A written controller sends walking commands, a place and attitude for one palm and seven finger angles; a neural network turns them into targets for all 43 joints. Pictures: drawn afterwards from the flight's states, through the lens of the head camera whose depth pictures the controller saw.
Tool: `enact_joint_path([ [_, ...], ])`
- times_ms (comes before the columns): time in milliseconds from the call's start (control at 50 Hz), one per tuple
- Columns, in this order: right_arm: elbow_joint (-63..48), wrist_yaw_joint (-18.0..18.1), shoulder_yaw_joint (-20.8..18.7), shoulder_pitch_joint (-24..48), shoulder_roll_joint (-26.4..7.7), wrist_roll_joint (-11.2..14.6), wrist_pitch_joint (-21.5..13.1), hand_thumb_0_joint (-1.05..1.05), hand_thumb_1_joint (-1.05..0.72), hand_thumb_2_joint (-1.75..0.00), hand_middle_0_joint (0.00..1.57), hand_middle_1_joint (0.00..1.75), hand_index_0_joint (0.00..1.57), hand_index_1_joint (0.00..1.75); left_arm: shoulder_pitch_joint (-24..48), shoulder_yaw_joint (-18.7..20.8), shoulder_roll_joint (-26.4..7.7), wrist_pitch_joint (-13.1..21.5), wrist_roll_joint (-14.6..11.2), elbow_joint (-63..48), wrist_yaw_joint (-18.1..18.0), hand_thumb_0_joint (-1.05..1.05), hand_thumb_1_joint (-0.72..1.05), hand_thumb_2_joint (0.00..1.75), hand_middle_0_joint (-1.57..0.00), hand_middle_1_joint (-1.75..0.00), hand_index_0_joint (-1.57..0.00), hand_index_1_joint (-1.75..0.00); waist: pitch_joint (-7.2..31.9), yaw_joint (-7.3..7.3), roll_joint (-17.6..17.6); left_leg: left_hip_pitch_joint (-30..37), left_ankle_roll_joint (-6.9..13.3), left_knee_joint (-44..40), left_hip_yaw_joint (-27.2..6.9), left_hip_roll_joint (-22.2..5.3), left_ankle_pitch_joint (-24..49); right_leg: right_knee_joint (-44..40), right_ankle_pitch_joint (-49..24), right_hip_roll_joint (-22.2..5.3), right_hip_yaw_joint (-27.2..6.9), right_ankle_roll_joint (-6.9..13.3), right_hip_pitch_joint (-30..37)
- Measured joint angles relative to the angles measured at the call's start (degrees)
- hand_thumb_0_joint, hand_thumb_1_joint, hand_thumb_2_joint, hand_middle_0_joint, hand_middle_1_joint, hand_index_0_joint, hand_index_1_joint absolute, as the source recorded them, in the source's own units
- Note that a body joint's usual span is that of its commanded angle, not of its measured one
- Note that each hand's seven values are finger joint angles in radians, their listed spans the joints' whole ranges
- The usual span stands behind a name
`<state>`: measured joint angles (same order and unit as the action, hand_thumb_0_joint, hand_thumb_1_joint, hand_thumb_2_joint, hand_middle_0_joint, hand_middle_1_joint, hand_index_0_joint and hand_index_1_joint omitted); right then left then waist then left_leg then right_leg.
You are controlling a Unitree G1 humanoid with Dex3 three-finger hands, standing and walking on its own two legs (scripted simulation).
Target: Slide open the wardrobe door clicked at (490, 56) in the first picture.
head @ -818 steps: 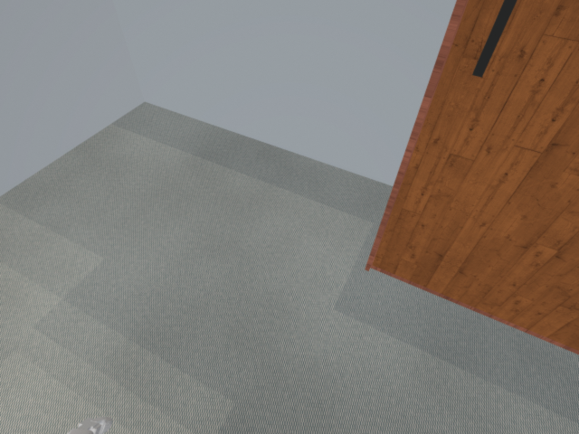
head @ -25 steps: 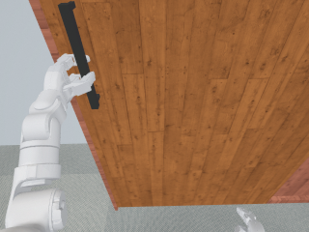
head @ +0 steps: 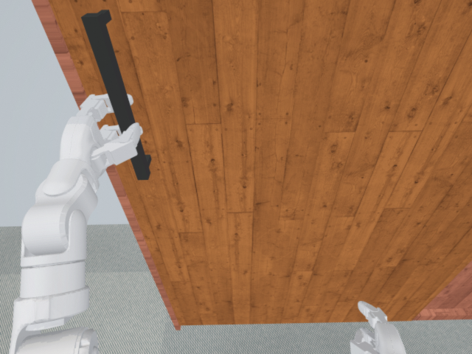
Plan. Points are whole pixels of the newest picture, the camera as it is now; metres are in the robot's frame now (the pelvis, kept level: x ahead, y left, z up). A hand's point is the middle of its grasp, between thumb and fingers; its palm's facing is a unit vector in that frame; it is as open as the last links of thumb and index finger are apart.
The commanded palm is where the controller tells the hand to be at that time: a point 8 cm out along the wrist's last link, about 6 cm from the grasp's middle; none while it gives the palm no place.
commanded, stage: tug the door sideways, standing still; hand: left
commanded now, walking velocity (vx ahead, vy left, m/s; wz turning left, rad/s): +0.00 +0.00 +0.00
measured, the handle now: (126, 106) +0.41 +0.21 +0.26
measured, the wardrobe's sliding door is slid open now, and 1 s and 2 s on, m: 0.00 0.03 0.28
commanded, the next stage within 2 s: step sideways, sliding the door along in 0.30 s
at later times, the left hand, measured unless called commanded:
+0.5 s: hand (140, 145) +0.35 +0.17 +0.23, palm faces +0.14 -0.98 -0.13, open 7.4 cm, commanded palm +0.33 +0.21 +0.24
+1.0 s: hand (159, 140) +0.37 +0.15 +0.22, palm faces +0.26 -0.96 -0.03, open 6.8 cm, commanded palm +0.35 +0.17 +0.23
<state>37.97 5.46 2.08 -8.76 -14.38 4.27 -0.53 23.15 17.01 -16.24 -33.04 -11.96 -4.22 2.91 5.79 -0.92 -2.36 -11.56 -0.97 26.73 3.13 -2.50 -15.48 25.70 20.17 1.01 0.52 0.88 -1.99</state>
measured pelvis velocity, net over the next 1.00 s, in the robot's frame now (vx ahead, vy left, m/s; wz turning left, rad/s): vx -0.04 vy -0.04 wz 0.15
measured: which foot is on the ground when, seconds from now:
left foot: down 0.00-0.70, up 0.72-0.96, down 0.98-1.00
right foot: down 0.00-0.52, up 0.54-0.68, down 0.70-0.96, up 0.98-1.00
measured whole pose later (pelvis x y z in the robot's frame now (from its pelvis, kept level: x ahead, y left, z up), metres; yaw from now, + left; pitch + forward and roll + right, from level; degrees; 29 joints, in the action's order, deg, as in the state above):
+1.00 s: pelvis -0.04 -0.04 -0.03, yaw +8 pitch -2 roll +0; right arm 41.7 5.9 -1.1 -12.3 -15.0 1.8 1.4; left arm 43.8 4.9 -13.1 1.1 -6.5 18.0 -8.4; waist -8.4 -0.7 -0.1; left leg -18.8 1.0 38.2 6.9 -6.4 -13.8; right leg 47.4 22.8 0.4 5.2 2.4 -20.1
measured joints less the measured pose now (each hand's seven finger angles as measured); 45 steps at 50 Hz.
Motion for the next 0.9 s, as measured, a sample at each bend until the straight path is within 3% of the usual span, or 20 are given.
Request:
enact_joint_path([
  [120, 1.8, 0.29, -0.26, 1.68, -0.09, -0.45, -0.75, 0.01, -0.91, -0.89, 0.2, 0.3, 0.2, 0.3, 4.16, -4.05, 2.34, -1.32, 0.85, 1.39, -0.71, 0.0, 0.61, 0.85, -0.23, -1.28, -0.2, -1.25, -0.76, -2.47, -0.04, -0.44, 0.17, 0.57, -2.36, 0.81, -0.23, 0.22, -0.19, -0.25, 1.88, 0.13, 0.6],
  [420, 2.12, -1.41, 0.6, 3.88, 2.82, -1.44, -1.99, 0.01, -0.91, -0.89, 0.2, 0.3, 0.2, 0.3, 8.91, -12.03, 7.73, 0.72, 4.01, 4.4, -5.24, -0.01, 0.61, 0.89, -0.23, -1.29, -0.16, -1.3, -2.18, -3.7, -0.61, -1.07, 0.8, 0.84, -6.05, 2.8, 0.61, 2.04, -0.86, -0.73, 2.62, 0.06, 0.61],
  [440, 1.6, -1.46, 0.95, 3.98, 2.85, -1.68, -1.45, 0.01, -0.91, -0.89, 0.2, 0.3, 0.2, 0.3, 8.88, -12.64, 7.1, 2.34, 3.88, 5.06, -4.96, -0.01, 0.6, 0.89, -0.24, -1.29, -0.16, -1.3, -2.17, -3.57, -0.65, -1.63, 0.89, 1.22, -6.1, 2.84, 0.6, 2.31, -0.75, -0.76, 2.46, -0.39, 0.13],
  [500, -0.47, -1.63, 1.85, 4.92, 3.38, -2.66, 0.33, 0.01, -0.9, -0.89, 0.2, 0.3, 0.2, 0.3, 7.97, -14.57, 3.07, 11.9, 4.31, 7.21, -4.75, -0.06, 0.56, 0.89, -0.29, -1.32, -0.16, -1.28, -3.2, -2.94, -0.02, -3.65, 0.92, 2.69, -5.04, 2.79, 0.39, 3.98, 0.73, -1.01, 1.58, -1.28, -2.24],
  [580, -2.46, -2.2, 1.59, 5.96, 4.39, -3.41, 1.38, 0.01, -0.9, -0.89, 0.2, 0.3, 0.2, 0.3, 8.67, -13.66, -0.04, 20.46, 4.73, 9.27, -6.94, -0.1, 0.56, 0.89, -0.36, -1.36, -0.14, -1.24, -7.43, -2.2, 0.71, -4.34, 0.79, 3.54, -2.85, 1.86, 0.94, 17.79, 4.65, -0.22, -0.75, -1.67, -10.52],
  [640, -2.74, -2.22, 1.34, 5.12, 4.21, -3.08, 2.22, 0.01, -0.9, -0.89, 0.2, 0.3, 0.2, 0.3, 10.67, -12.16, -0.57, 23.39, 4.85, 12.17, -8.7, -0.1, 0.56, 0.89, -0.38, -1.37, -0.13, -1.22, -10.11, -1.2, -0.01, -4.74, 0.08, 4.7, -3.33, 0.99, 1.26, 20.57, 8.81, 0.74, -0.39, -1.06, -14.89],
  [700, -2.16, -1.58, 1.33, 2.96, 3.42, -2.34, 2.85, 0.01, -0.9, -0.89, 0.2, 0.3, 0.2, 0.3, 13.27, -10.91, -1.03, 25.47, 4.96, 16.36, -9.77, -0.11, 0.58, 0.88, -0.39, -1.38, -0.13, -1.22, -11.22, -0.71, -0.72, -6.59, -0.66, 9.32, -4.19, 0.2, -0.62, 11.42, 4.21, 0.47, 1.4, 0.25, -14.52],
  [720, -1.56, -1.34, 1.23, 2.21, 3.01, -2.16, 2.99, 0.01, -0.9, -0.89, 0.2, 0.3, 0.2, 0.3, 14.15, -10.56, -0.94, 26.14, 5.23, 17.77, -10.11, -0.11, 0.58, 0.88, -0.4, -1.38, -0.12, -1.22, -11.31, -0.15, -1.17, -8.22, 0.02, 13.13, -4.54, -0.3, -3.99, 11.05, -1.03, 0.65, 2.5, 1.24, -14.68],
  [760, 0.99, -0.65, 0.46, 0.84, 2.15, -2.25, 2.88, 0.01, -0.9, -0.89, 0.2, 0.3, 0.2, 0.3, 15.56, -10.15, 0.33, 27.44, 5.74, 19.95, -10.63, -0.1, 0.6, 0.87, -0.41, -1.39, -0.12, -1.22, -11.69, 1.17, -1.74, -12.6, 0.66, 25.44, -5.36, -0.11, -11.13, 12.58, -2.05, 0.71, 4.81, 2.86, -14.71],
  [820, 4.56, -0.02, -0.86, -1.41, 0.98, -2.52, 2.21, 0.01, -0.91, -0.89, 0.2, 0.3, 0.2, 0.3, 16.7, -10.3, 2.42, 29.39, 6.33, 21.35, -11.03, -0.09, 0.62, 0.86, -0.43, -1.39, -0.13, -1.24, -12.81, 1.07, -0.7, -16.43, 0.35, 37.95, -3.74, 0.65, -12.52, 10.91, -1.25, -0.05, 5.86, 3.62, -12.98],
  [860, 5.57, 0.14, -1.39, -2.84, 0.42, -2.71, 2.3, 0.01, -0.91, -0.89, 0.2, 0.3, 0.2, 0.3, 17.28, -10.69, 3.33, 31.08, 6.74, 21.99, -11.17, -0.08, 0.62, 0.85, -0.43, -1.4, -0.14, -1.26, -13.58, 0.78, 0.6, -16.09, 0.2, 36.48, -1.11, 0.1, -11.61, 9.44, -1.83, -0.95, 6.08, 3.47, -12.05],
  [900, 5.71, 0.38, -1.75, -3.89, 0.1, -2.95, 2.53, 0.01, -0.91, -0.89, 0.2, 0.3, 0.2, 0.3, 17.98, -11.19, 3.86, 32.41, 6.99, 22.36, -11.29, -0.08, 0.62, 0.84, -0.44, -1.4, -0.16, -1.28, -14.11, 0.67, 1.89, -13.87, 0.04, 28.92, 1.72, -0.77, -9.95, 8.89, -2.05, -1.84, 6.4, 3.34, -11.78],
])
